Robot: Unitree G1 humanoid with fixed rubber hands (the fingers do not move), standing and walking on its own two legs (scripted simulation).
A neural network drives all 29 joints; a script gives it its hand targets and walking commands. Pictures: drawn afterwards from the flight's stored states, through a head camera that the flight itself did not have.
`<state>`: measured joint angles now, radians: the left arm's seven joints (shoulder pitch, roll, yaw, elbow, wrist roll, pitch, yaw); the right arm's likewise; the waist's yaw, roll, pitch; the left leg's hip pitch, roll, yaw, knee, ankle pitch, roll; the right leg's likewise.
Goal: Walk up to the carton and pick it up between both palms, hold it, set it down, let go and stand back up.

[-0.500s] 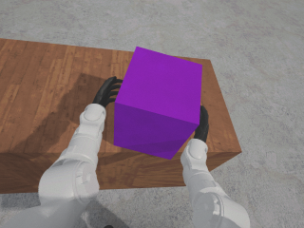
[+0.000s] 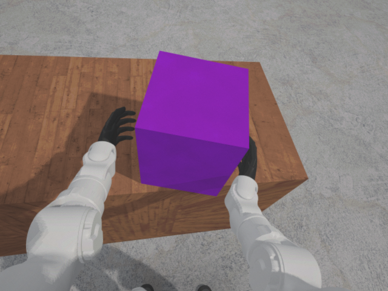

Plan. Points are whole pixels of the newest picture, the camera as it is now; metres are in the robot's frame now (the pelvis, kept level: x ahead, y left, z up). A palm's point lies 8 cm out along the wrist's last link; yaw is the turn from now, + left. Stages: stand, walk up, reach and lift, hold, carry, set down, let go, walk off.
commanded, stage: set down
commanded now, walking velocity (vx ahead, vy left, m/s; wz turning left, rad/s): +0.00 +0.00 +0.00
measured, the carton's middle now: (190, 130) +0.45 -0.05 +0.00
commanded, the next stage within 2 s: none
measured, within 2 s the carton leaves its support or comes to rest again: rests again in 0.22 s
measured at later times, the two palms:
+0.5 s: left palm (84, 162) +0.38 +0.18 +0.00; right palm (240, 184) +0.30 -0.14 +0.01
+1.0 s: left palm (70, 189) +0.32 +0.20 +0.00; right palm (249, 210) +0.25 -0.15 +0.00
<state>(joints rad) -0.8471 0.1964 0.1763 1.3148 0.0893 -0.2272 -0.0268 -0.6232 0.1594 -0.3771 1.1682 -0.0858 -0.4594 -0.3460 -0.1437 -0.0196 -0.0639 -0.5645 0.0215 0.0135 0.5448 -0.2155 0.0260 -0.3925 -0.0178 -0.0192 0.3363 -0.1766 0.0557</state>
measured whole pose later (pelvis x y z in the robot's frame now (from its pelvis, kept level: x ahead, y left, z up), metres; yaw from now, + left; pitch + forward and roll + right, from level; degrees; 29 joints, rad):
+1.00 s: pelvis -0.05 +0.01 -0.01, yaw +0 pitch +8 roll -4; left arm -0.50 0.35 -0.10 0.99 -0.21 -0.21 -0.11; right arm -0.35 0.14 -0.11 0.87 0.09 -0.30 -0.34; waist -0.12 -0.01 -0.11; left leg -0.60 0.02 0.01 0.66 -0.22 0.04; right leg -0.45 -0.02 -0.02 0.50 -0.20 0.06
